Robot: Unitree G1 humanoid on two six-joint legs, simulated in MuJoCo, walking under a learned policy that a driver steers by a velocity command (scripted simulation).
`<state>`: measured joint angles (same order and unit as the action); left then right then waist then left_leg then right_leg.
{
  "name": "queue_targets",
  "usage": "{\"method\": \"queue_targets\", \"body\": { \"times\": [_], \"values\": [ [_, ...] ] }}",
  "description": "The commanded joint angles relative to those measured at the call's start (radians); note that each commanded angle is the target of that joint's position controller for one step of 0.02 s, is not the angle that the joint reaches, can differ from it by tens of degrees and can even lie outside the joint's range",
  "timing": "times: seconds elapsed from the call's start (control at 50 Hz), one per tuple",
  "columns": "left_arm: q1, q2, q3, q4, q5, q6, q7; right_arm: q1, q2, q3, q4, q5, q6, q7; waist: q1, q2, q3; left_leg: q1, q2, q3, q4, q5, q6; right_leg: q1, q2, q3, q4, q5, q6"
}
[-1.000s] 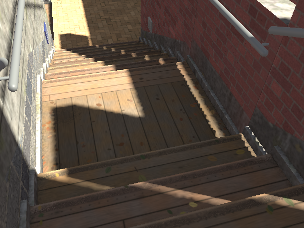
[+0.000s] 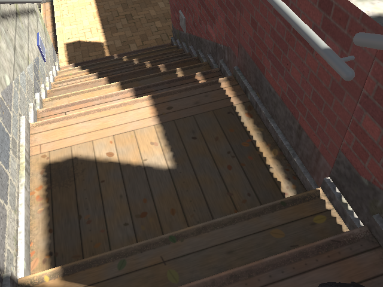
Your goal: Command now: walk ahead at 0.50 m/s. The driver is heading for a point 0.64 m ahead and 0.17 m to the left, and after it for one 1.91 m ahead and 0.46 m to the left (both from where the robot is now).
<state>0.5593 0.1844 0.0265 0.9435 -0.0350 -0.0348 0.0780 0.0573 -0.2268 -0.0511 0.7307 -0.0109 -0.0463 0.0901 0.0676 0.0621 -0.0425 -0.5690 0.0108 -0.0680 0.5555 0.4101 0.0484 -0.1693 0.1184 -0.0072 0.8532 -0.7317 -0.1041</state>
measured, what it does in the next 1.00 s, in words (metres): goes down: left foot 0.15 m lower, then right foot 0.15 m lower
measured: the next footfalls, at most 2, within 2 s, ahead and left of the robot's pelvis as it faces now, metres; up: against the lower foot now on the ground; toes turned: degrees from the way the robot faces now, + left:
left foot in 0.08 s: +0.17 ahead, +0.10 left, -0.15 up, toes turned -1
right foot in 0.62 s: +0.56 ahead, -0.19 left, -0.31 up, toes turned +4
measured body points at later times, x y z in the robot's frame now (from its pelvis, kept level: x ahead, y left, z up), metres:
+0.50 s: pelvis +0.29 -0.03 -0.14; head +0.30 -0.04 +0.31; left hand +0.49 +0.20 -0.22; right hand +0.23 -0.28 -0.28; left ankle +0.13 +0.10 -0.83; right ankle +0.49 -0.19 -0.83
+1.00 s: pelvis +0.45 -0.12 -0.24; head +0.47 -0.13 +0.21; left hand +0.43 +0.16 -0.36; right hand +0.69 -0.32 -0.34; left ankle +0.49 +0.04 -0.87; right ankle +0.52 -0.19 -0.98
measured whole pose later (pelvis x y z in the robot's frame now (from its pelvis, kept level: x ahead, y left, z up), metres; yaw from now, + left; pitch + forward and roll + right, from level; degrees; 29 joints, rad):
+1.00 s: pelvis +0.45 -0.12 -0.24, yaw +15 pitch +0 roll +1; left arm 0.29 0.25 0.01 0.85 0.04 0.02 0.06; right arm 0.13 -0.25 -0.06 0.60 -0.01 0.12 -0.07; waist 0.02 0.02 0.04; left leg -0.75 -0.02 -0.05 1.27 -0.20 -0.08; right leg -0.32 -0.07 -0.18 0.52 -0.20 -0.07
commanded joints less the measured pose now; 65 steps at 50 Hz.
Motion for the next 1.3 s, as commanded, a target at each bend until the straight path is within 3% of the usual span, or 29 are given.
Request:
{"method": "queue_targets", "body": {
  "times": [0.02,0.08,0.1,0.12,0.14,0.18,0.2,0.26,0.3,0.34,0.4,0.44,0.48,0.56,0.6,0.62,0.64,0.66,0.68,0.74,0.82,0.9,1.1,1.2,1.22,1.24,1.26,1.28,1.3],
  "values": [
    [0.039,0.09,0.01,-0.01,-0.002,0.023,0.025,-0.141,-0.002,0.017,-0.103,0.018,-0.022,0.018,0.036,-0.11,0.145,-0.09,0.001,0.0,-0.118,-0.081,-0.024,-0.004,-0.203,0.274,0.019,0.724,-0.064],
    [-0.09,0.12,0.012,-0.01,-0.001,0.009,-0.007,0.304,-0.085,-0.029,0.039,0.024,-0.024,-0.011,-0.201,-0.095,0.039,0.367,0.039,-0.002,-0.239,-0.173,0.067,-0.143,-0.173,0.251,0.457,1.012,-0.037],
    [-0.078,0.112,0.019,0.026,0.003,-0.012,-0.039,0.543,-0.109,-0.039,0.13,0.015,-0.024,-0.025,-0.287,0.066,-0.054,0.749,0.123,-0.045,-0.22,0.231,0.15,-0.372,-0.031,0.14,0.915,0.647,0.02],
    [0.138,0.04,-0.002,0.035,-0.005,-0.032,-0.055,0.558,-0.123,-0.019,0.144,0.013,-0.032,-0.022,-0.171,0.243,-0.243,1.181,0.313,-0.261,0.215,0.588,0.272,-0.778,0.034,0.241,1.26,-0.132,0.064],
    [0.106,0.14,0.01,0.0,-0.008,-0.058,-0.066,0.56,-0.125,-0.026,0.123,0.028,-0.014,-0.033,-0.196,0.224,-0.356,1.218,0.355,-0.328,0.177,0.411,0.31,-0.87,-0.029,0.296,1.238,-0.104,0.06],
    [-0.152,0.149,0.021,-0.117,-0.028,-0.053,-0.04,0.411,-0.142,-0.032,0.118,0.029,-0.008,-0.055,-0.134,-0.054,-0.123,0.882,0.406,-0.534,-0.138,-0.457,0.393,-1.027,-0.116,0.172,1.04,0.158,0.072],
    [-0.221,0.133,0.027,-0.128,-0.014,-0.031,-0.023,0.319,-0.106,-0.016,0.103,0.022,-0.015,-0.052,-0.083,-0.162,0.018,0.645,0.407,-0.579,-0.189,-0.515,0.38,-0.978,-0.141,0.143,0.999,0.222,0.081],
    [-0.228,0.115,0.034,-0.139,0.024,-0.015,-0.03,0.181,-0.035,0.022,0.072,0.01,-0.057,-0.062,0.037,-0.122,0.177,0.085,0.182,-0.27,-0.229,-0.388,0.232,-0.683,-0.238,0.159,0.458,0.54,0.084],
    [-0.33,0.044,0.018,-0.167,0.069,-0.037,-0.05,0.246,-0.059,0.013,0.108,0.016,-0.047,-0.101,-0.023,0.006,0.108,0.049,0.092,-0.136,-0.23,-0.184,0.195,-0.459,-0.233,0.077,0.114,0.741,0.117],
    [-0.225,0.019,0.01,-0.112,0.045,-0.037,-0.088,0.295,-0.122,-0.009,0.143,-0.006,-0.04,-0.104,0.005,0.041,-0.032,0.097,0.124,-0.116,-0.133,-0.073,0.198,-0.279,-0.201,0.056,0.195,0.946,0.105],
    [-0.472,0.103,0.027,-0.184,0.036,-0.045,-0.105,0.47,-0.053,0.004,0.187,0.05,-0.048,-0.12,-0.122,-0.039,0.083,0.538,0.16,-0.23,0.006,-0.463,0.183,-0.796,-0.245,0.158,-0.041,1.006,0.047],
    [-0.668,0.082,0.014,-0.262,0.044,-0.075,-0.12,0.586,-0.07,-0.004,0.205,0.037,-0.044,-0.142,-0.2,-0.001,0.133,0.679,0.197,-0.343,0.049,-0.549,0.192,-0.968,-0.246,0.168,-0.13,0.955,0.052],
    [-0.702,0.104,0.006,-0.272,0.043,-0.092,-0.151,0.51,-0.064,0.001,0.154,0.031,-0.02,-0.16,-0.209,-0.041,0.169,0.438,0.099,-0.181,0.092,-0.612,0.13,-0.666,-0.217,0.096,-0.434,1.214,0.075],
    [-0.525,0.102,0.018,-0.241,0.024,-0.057,-0.146,0.507,-0.069,-0.006,0.149,0.042,0.023,-0.161,-0.159,0.0,0.132,0.274,0.045,-0.172,0.272,-0.687,0.063,-0.205,-0.193,0.124,-0.531,1.294,0.086],
    [-0.216,0.136,0.045,-0.134,0.044,-0.053,-0.131,0.508,-0.072,-0.009,0.169,0.039,0.035,-0.139,-0.009,-0.058,0.006,0.206,-0.019,-0.129,0.615,-0.728,0.007,0.149,-0.202,0.051,-0.507,1.334,0.09],
    [-0.021,0.197,0.062,-0.079,0.05,-0.048,-0.128,0.545,-0.05,-0.008,0.196,0.05,0.031,-0.128,0.067,-0.143,-0.087,0.017,-0.109,-0.105,0.91,-1.114,-0.058,0.429,-0.313,0.117,-0.373,1.594,0.055],
    [0.006,0.256,0.054,-0.065,0.08,-0.049,-0.141,0.761,0.018,0.007,0.231,0.084,0.021,-0.104,-0.001,-0.35,-0.281,-0.179,-0.139,-0.171,1.369,-1.48,-0.12,0.695,-0.517,0.209,-0.092,2.008,-0.041],
    [-0.036,0.261,0.058,-0.061,0.068,-0.032,-0.155,0.766,-0.011,0.016,0.191,0.1,0.01,-0.1,-0.021,-0.397,-0.409,-0.262,-0.078,-0.191,1.47,-1.415,-0.156,0.686,-0.599,0.363,-0.125,1.887,-0.126],
    [-0.109,0.194,0.039,-0.087,0.05,-0.022,-0.159,0.686,-0.041,0.011,0.169,0.09,0.021,-0.105,-0.027,-0.262,-0.387,-0.264,-0.031,-0.187,1.346,-1.309,-0.154,0.551,-0.578,0.359,-0.205,1.488,-0.133],
    [-0.367,0.173,0.016,-0.138,0.086,-0.003,-0.117,0.432,-0.058,-0.003,0.071,0.066,0.112,-0.181,-0.089,-0.17,-0.114,-0.187,0.007,-0.024,1.265,-0.899,-0.116,-0.046,-0.556,0.408,-0.537,0.695,-0.147],
    [-0.388,0.174,0.002,-0.147,0.09,-0.01,-0.053,0.39,-0.048,-0.029,0.02,0.02,0.118,-0.21,-0.123,-0.217,0.014,-0.135,-0.041,-0.046,1.071,-0.643,-0.108,-0.246,-0.437,0.115,-0.511,0.909,-0.095],
    [-0.264,0.16,-0.001,-0.125,0.067,0.022,-0.001,0.179,-0.013,-0.007,-0.128,-0.006,0.142,-0.18,-0.081,-0.192,-0.041,-0.253,-0.029,-0.047,0.766,-0.598,-0.118,-0.005,-0.452,0.097,-0.488,0.89,-0.115],
    [-0.287,0.269,0.056,-0.198,0.074,0.103,0.0,-0.03,-0.037,0.018,-0.3,0.04,0.15,-0.107,-0.011,-0.17,0.051,-0.122,0.027,0.095,0.521,-0.679,-0.079,-0.047,-0.489,0.04,-0.523,0.451,-0.128],
    [-0.331,0.255,0.066,-0.216,0.03,0.122,0.002,0.106,-0.049,-0.005,-0.228,0.056,0.14,-0.095,-0.063,-0.182,0.016,0.292,-0.048,0.211,0.111,-0.735,0.006,-0.172,-0.459,-0.076,-0.391,0.338,-0.022],
    [-0.308,0.225,0.059,-0.209,0.025,0.123,-0.005,0.175,-0.082,-0.025,-0.198,0.052,0.142,-0.098,-0.079,-0.103,0.007,0.403,-0.05,0.177,-0.017,-0.738,0.045,-0.217,-0.43,-0.114,-0.264,0.303,0.027],
    [-0.317,0.167,0.047,-0.227,0.041,0.121,-0.016,0.255,-0.171,-0.058,-0.182,0.043,0.124,-0.099,-0.1,0.112,0.0,0.614,0.102,-0.113,-0.062,-0.452,0.111,-0.487,-0.333,-0.19,0.142,0.139,0.121],
    [-0.425,0.141,0.035,-0.334,0.066,0.086,-0.029,0.31,-0.314,-0.08,-0.203,0.004,0.097,-0.079,-0.114,0.278,-0.05,0.732,0.384,-0.627,-0.106,-0.051,0.337,-0.869,-0.156,-0.065,0.465,-0.058,0.177],
    [-0.582,0.213,0.058,-0.367,0.032,0.052,-0.029,0.351,-0.328,-0.09,-0.187,-0.055,0.067,-0.059,-0.207,0.087,-0.101,0.683,0.449,-0.701,-0.206,-0.161,0.429,-0.948,-0.111,0.143,0.56,-0.012,0.173],
    [-0.61,0.233,0.067,-0.381,0.02,0.044,-0.019,0.301,-0.289,-0.075,-0.18,-0.054,0.059,-0.065,-0.156,0.074,-0.027,0.65,0.397,-0.6,-0.202,-0.236,0.366,-0.986,-0.114,0.161,0.574,0.101,0.163]
  ]
}}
